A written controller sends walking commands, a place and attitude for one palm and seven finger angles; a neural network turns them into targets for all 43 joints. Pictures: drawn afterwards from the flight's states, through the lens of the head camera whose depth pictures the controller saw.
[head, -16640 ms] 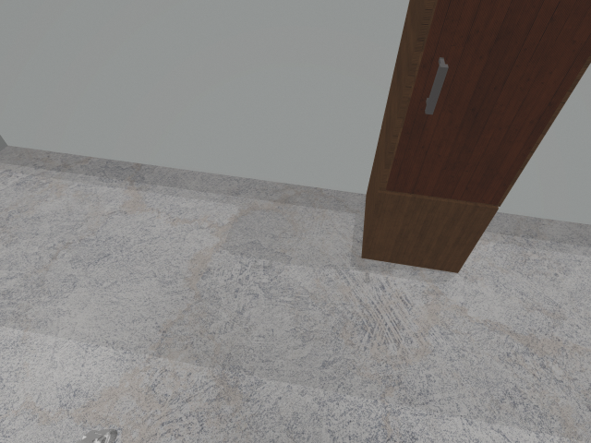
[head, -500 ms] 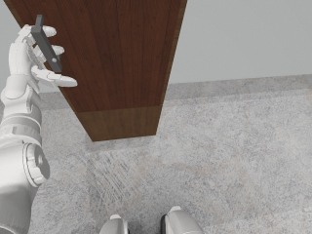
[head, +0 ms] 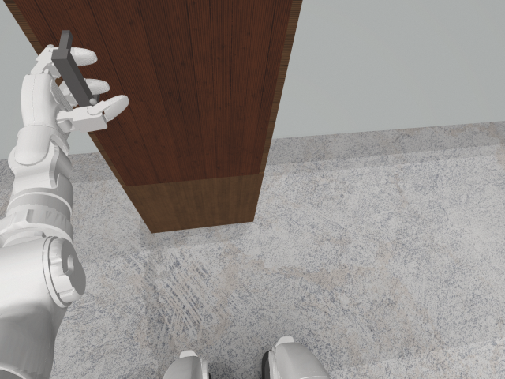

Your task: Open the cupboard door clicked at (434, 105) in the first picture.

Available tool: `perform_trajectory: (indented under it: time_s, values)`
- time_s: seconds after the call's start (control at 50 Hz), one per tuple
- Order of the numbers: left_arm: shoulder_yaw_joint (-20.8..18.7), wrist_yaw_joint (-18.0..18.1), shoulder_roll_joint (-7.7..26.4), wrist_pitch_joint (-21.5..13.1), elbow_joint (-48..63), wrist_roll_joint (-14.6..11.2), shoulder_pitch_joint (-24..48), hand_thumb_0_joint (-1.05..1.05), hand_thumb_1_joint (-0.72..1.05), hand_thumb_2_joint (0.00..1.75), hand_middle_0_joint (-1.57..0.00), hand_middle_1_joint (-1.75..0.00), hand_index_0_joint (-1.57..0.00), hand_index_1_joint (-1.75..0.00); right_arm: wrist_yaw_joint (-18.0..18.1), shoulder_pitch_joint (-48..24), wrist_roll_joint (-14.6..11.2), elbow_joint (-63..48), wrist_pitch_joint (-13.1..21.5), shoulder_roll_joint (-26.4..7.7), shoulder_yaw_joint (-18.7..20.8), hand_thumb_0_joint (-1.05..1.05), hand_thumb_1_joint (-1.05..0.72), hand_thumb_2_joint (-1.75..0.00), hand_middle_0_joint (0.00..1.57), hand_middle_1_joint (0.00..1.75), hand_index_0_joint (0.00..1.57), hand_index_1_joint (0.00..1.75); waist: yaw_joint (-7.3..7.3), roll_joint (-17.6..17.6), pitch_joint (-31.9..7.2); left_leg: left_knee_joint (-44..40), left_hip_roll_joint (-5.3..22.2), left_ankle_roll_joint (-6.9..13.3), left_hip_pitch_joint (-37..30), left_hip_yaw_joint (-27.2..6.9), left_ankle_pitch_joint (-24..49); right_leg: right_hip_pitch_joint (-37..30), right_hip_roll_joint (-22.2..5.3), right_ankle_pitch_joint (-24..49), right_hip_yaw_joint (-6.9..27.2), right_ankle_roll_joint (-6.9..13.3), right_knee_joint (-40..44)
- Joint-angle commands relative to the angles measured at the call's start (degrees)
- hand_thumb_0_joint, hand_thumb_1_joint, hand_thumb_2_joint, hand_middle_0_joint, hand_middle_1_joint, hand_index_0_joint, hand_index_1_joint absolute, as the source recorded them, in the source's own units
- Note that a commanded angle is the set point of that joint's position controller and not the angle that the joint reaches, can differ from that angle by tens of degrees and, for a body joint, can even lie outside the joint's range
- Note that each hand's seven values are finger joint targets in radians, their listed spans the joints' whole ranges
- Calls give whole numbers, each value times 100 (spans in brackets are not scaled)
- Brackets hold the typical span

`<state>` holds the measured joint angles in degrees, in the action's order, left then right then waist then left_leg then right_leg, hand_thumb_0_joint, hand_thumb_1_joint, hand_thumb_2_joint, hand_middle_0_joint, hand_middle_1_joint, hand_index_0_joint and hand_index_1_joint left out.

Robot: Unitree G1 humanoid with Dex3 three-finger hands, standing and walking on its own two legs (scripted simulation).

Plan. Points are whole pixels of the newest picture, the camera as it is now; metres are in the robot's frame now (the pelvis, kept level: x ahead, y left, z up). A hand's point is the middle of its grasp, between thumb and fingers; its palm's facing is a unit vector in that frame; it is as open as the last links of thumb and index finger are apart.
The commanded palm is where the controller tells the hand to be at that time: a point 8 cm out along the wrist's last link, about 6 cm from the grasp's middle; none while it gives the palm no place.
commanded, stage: close the thumb around the handle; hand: left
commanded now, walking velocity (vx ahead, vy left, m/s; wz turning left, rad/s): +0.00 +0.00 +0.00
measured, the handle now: (81, 79) +0.56 +0.22 +0.10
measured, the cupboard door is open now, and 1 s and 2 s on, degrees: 0 20 45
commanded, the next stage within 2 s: pull the door open along its arc in 0.30 s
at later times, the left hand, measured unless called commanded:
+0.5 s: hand (98, 102) +0.51 +0.19 +0.09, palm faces +0.06 -1.00 +0.00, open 5.3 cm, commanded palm +0.47 +0.24 +0.09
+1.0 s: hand (123, 159) +0.41 +0.15 +0.10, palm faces +0.35 -0.93 +0.09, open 5.6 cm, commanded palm +0.34 +0.18 +0.09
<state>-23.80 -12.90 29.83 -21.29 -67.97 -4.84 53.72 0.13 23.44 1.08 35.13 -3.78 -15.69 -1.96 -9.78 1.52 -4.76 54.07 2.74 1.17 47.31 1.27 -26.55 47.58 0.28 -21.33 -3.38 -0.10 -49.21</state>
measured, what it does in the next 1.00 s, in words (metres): stands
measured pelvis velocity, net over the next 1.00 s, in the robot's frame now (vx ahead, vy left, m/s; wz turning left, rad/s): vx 0.02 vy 0.00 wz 0.00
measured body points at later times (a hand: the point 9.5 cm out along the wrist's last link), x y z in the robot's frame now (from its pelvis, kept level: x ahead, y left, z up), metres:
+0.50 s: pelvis +0.00 +0.00 +0.00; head +0.12 +0.01 +0.44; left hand +0.50 +0.24 +0.10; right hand +0.00 -0.27 -0.11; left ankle -0.01 +0.10 -0.69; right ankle +0.01 -0.13 -0.69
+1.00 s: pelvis +0.02 +0.00 +0.02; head +0.08 +0.00 +0.46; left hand +0.38 +0.19 +0.09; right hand +0.13 -0.25 -0.10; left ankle -0.01 +0.10 -0.69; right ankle +0.02 -0.13 -0.69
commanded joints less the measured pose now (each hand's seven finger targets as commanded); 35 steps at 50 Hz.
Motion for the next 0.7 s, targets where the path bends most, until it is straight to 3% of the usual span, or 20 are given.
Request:
perform_trajectory:
  time_s: [0.0, 0.04, 0.08, 0.14, 0.16, 0.18, 0.3, 0.38, 0.4, 0.44, 0.48, 0.54, 0.56, 0.6, 0.64, 0.68]
  values:
    - [-52, -14, 1372, -417, 1180, -93, 2502, 0, 68, 80, -38, -133, -38, -133, 75, 1018, -26, -210, 56, -995, 374, 0, -90, -90, 20, 30, 20, 30, -68, 652, -2738, -496, -137, -1, -1822, -348, 2712, -1232, 263, 2115, 135, 97, 350]
    - [-42, -12, 1350, -402, 1241, -99, 2589, 0, 79, 85, -39, -134, -39, -134, 70, 1034, -18, -220, 51, -1001, 375, 0, -90, -90, 20, 30, 20, 30, -85, 651, -2701, -507, -144, 11, -1824, -364, 2691, -1215, 269, 2093, 122, 104, 351]
    - [-198, 4, 1567, -374, 1247, -82, 2494, 0, 90, 90, -40, -135, -40, -135, 79, 1037, -25, -234, 31, -1013, 381, 0, -90, -90, 20, 30, 20, 30, -35, 576, -2825, -505, -143, 10, -1773, -351, 2739, -1374, 264, 2210, 139, 95, 337]
    - [-140, 8, 1475, -380, 1269, -99, 2464, 0, 90, 90, -40, -135, -40, -135, 86, 1034, -21, -255, 22, -1003, 372, 0, -90, -90, 20, 30, 20, 30, -53, 471, -2681, -529, -140, 23, -1706, -351, 2743, -1401, 267, 2243, 126, 101, 352]
    - [-126, 11, 1457, -392, 1310, -92, 2497, 0, 90, 90, -40, -135, -40, -135, 77, 1005, -30, -253, 27, -991, 379, 0, -90, -90, 20, 30, 20, 30, -30, 676, -2751, -519, -150, 10, -1766, -327, 2690, -1336, 264, 2189, 145, 92, 352]
    - [-138, 10, 1464, -403, 1347, -108, 2534, 0, 90, 90, -40, -135, -40, -135, 77, 1014, -22, -241, 35, -990, 378, 0, -90, -90, 20, 30, 20, 30, -48, 628, -2799, -504, -150, 17, -1772, -318, 2685, -1378, 261, 2216, 155, 88, 360]
    - [-377, 4, 1755, -410, 1358, -109, 2378, 0, 90, 90, -40, -135, -40, -135, 87, 1002, -34, -288, 18, -996, 371, 0, -90, -90, 20, 30, 20, 30, 49, 535, -2797, -543, -164, 21, -1591, -296, 2671, -1619, 255, 2333, 176, 91, 339]
    - [-283, 32, 1584, -483, 1597, -104, 2189, 0, 90, 90, -40, -135, -40, -135, 64, 953, -38, -339, 21, -961, 387, 0, -90, -90, 20, 30, 20, 30, 116, 772, -2949, -532, -143, -18, -1887, -309, 2976, -1525, 260, 2394, 146, 105, 310]
    - [89, 42, 1157, -454, 1469, -113, 2504, 0, 90, 90, -40, -135, -40, -135, 56, 925, -43, -279, 27, -929, 373, 0, -90, -90, 20, 30, 20, 30, -92, 728, -2633, -534, -128, -16, -1882, -320, 2833, -1266, 272, 2252, 123, 86, 364]
    - [-103, 88, 1265, -481, 1456, -156, 2228, 0, 90, 90, -40, -135, -40, -135, 48, 977, -29, -289, 46, -983, 410, 0, -90, -90, 20, 30, 20, 30, 17, 446, -2694, -574, -135, 3, -1841, -328, 2691, -1403, 287, 2151, 108, 106, 379]
    - [-93, 80, 1227, -505, 1677, -156, 1972, 0, 90, 90, -40, -135, -40, -135, 33, 927, -30, -322, 55, -965, 423, 0, -90, -90, 20, 30, 20, 30, 129, 756, -2963, -564, -134, -26, -2043, -295, 2970, -1462, 263, 2327, 129, 107, 348]
    - [-102, 51, 1127, -501, 1945, -251, 1430, 0, 90, 90, -40, -135, -40, -135, 5, 898, -49, -410, 48, -958, 448, 0, -90, -90, 20, 30, 20, 30, 261, 503, -3100, -593, -132, -18, -2042, -289, 3236, -1785, 282, 2592, 121, 128, 330]
    - [-78, 40, 1010, -466, 1968, -295, 1155, 0, 90, 90, -40, -135, -40, -135, -10, 839, -73, -441, 44, -922, 452, 0, -90, -90, 20, 30, 20, 30, 309, 551, -3020, -621, -138, -15, -2007, -232, 3270, -1844, 275, 2682, 139, 117, 368]
    - [23, 20, 802, -401, 2254, -392, 684, 0, 90, 90, -40, -135, -40, -135, -32, 733, -116, -529, 32, -899, 472, 0, -90, -90, 20, 30, 20, 30, 383, 322, -2900, -713, -146, 3, -1886, -177, 3175, -2052, 269, 2740, 124, 114, 414]
    - [78, 21, 630, -345, 2691, -504, 163, 0, 90, 90, -40, -135, -40, -135, -46, 633, -147, -650, 44, -872, 487, 0, -90, -90, 20, 30, 20, 30, 504, 395, -2953, -781, -150, 10, -1969, -145, 3405, -2252, 257, 2918, 125, 135, 430]
    - [214, 51, 381, -238, 2919, -582, -269, 0, 90, 90, -40, -135, -40, -135, -61, 520, -195, -679, 56, -829, 504, 0, -90, -90, 20, 30, 20, 30, 518, 201, -2658, -874, -137, 15, -1878, -94, 3361, -2325, 238, 2980, 112, 111, 503]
